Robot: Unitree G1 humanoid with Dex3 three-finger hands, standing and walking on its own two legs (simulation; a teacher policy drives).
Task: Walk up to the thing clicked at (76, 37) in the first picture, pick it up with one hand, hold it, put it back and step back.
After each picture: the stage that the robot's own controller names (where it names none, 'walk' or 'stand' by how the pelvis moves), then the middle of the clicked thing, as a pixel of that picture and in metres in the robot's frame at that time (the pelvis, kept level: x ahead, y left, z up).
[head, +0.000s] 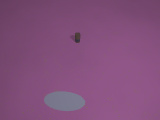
stand; (77, 37) +1.49 +0.02 -0.72
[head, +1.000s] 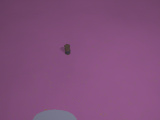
walk; (67, 49) +1.36 +0.22 -0.71
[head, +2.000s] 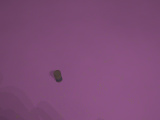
walk; (58, 76) +0.87 +0.29 -0.72
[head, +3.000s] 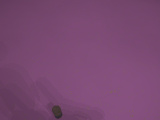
walk; (57, 112) +0.54 +0.24 -0.72
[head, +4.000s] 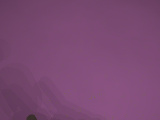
stand; out of the picture +0.45 +0.40 -0.69
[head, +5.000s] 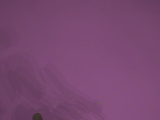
stand; out of the picture +0.47 +0.33 -0.72
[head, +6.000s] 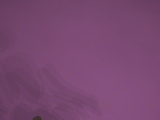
stand; out of the picture +0.45 +0.33 -0.72
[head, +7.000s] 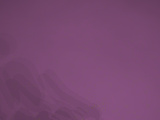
stand; out of the picture +0.45 +0.37 -0.73
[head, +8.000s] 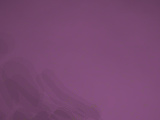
stand; out of the picture +0.43 +0.38 -0.73
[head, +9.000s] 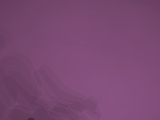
go down; out of the picture +0.43 +0.38 -0.72
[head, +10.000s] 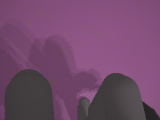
go down; out of the picture +0.46 +0.45 -0.30
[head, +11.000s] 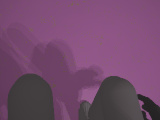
approach; out of the picture +0.44 +0.45 -0.31
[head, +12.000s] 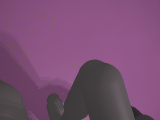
close in; out of the picture +0.40 +0.50 -0.22
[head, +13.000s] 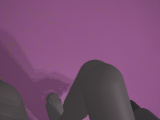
close; out of the picture +0.39 +0.49 -0.22
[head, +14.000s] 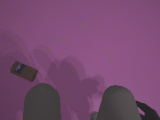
approach; (24, 71) +0.42 +0.29 -0.38
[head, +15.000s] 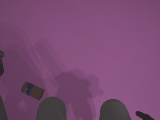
close; (32, 90) +0.36 +0.28 -0.49
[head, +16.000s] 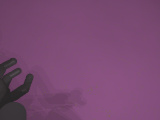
go down; out of the picture +0.29 +0.28 -0.68
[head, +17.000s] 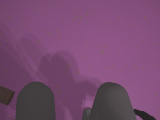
approach; out of the picture +0.29 +0.33 -0.38
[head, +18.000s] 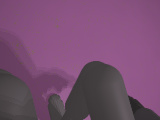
go down; out of the picture +0.20 +0.37 -0.25
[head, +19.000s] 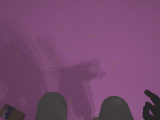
walk; (12, 114) +0.20 +0.36 -0.48
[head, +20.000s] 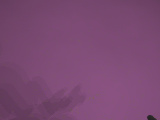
stand; out of the picture +0.12 +0.36 -0.68
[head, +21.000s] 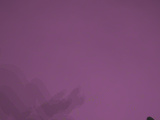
stand; out of the picture +0.07 +0.38 -0.69
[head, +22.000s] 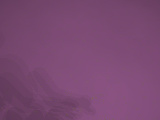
stand; out of the picture +0.03 +0.40 -0.72
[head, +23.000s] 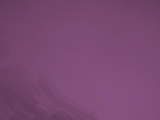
stand; out of the picture +0.00 +0.44 -0.75
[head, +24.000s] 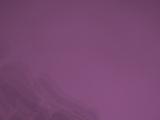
stand; out of the picture -0.07 +0.47 -0.75
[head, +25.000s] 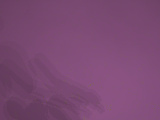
walk; out of the picture -0.08 +0.47 -0.74
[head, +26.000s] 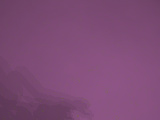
walk; out of the picture +0.07 +0.43 -0.74
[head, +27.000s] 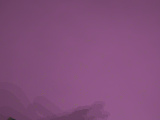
walk; out of the picture +0.34 +0.52 -0.72
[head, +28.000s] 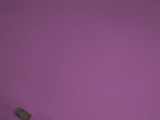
stand; (23, 114) +0.48 +0.48 -0.73
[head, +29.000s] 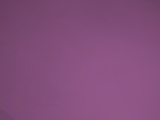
stand; out of the picture +0.45 +0.51 -0.75
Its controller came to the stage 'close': yes
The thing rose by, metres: 0.01
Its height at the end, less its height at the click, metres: -0.02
